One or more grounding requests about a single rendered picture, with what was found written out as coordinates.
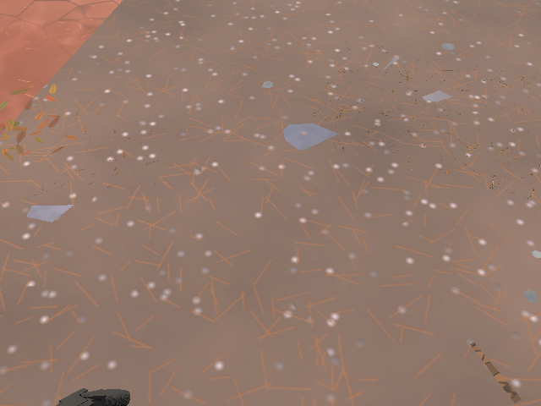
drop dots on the left robot hand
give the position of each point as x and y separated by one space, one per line
109 397

